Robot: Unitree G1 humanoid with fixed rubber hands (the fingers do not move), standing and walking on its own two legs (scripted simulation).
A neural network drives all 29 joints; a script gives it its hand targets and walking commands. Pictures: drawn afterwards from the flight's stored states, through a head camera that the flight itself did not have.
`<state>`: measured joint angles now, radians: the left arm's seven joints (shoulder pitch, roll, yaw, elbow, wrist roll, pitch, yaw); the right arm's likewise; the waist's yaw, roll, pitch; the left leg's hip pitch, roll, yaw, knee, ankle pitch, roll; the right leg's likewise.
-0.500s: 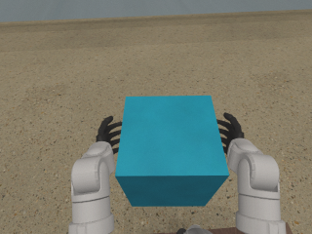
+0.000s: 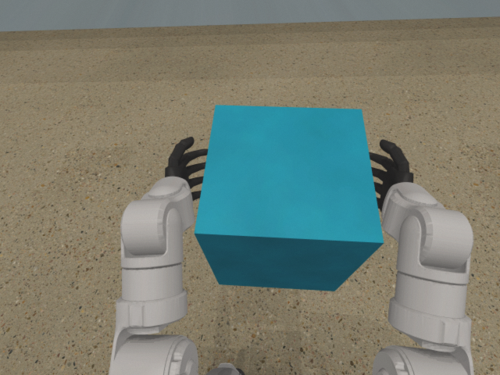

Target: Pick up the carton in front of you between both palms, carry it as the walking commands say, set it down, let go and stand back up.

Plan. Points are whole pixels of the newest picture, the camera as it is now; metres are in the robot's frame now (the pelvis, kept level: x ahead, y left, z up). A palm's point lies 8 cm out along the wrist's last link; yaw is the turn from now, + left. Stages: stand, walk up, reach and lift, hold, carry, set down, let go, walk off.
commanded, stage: carry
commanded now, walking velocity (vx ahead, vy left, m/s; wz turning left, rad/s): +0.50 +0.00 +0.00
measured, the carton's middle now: (281, 207) +0.37 +0.01 +0.07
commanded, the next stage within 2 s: none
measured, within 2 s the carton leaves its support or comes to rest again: neither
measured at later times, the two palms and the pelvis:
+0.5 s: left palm (205, 105) +0.65 +0.19 +0.07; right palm (341, 108) +0.63 -0.11 +0.08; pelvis +0.29 +0.05 -0.03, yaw +1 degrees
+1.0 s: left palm (214, 44) +0.90 +0.21 +0.09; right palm (323, 45) +0.91 -0.09 +0.09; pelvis +0.60 +0.05 -0.02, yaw +2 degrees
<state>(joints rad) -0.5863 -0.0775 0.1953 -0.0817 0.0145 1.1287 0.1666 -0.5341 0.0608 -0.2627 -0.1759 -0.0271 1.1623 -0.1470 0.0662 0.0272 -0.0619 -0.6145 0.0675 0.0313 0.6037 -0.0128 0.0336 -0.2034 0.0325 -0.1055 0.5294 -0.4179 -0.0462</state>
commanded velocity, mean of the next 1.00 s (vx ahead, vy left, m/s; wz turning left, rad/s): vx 0.45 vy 0.00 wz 0.00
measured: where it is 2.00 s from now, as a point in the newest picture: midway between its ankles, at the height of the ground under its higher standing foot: (267, 249)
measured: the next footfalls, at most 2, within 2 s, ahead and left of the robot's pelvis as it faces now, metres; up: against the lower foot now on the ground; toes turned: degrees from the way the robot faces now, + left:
left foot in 0.08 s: +0.21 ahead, +0.11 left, -0.04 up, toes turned +5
right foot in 0.58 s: +0.54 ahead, -0.03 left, -0.04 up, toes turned -4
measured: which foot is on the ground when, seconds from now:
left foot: up 0.00-0.06, down 0.08-0.58, up 0.60-1.00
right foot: down 0.00-0.08, up 0.10-0.56, down 0.58-1.00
